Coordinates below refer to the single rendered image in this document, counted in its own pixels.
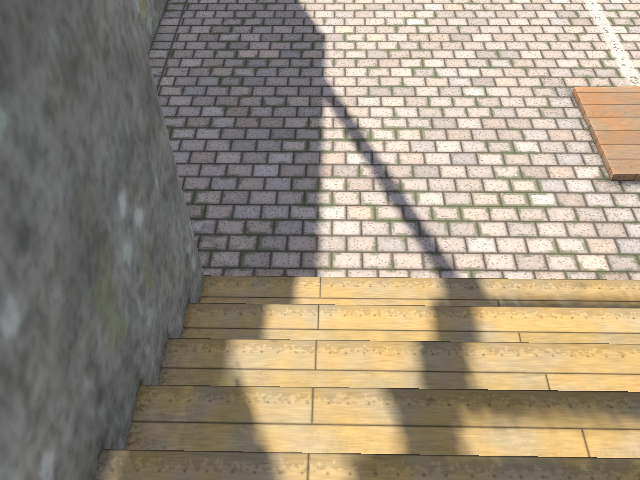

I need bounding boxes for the stairs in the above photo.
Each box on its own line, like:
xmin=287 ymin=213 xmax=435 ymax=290
xmin=94 ymin=275 xmax=640 ymax=480

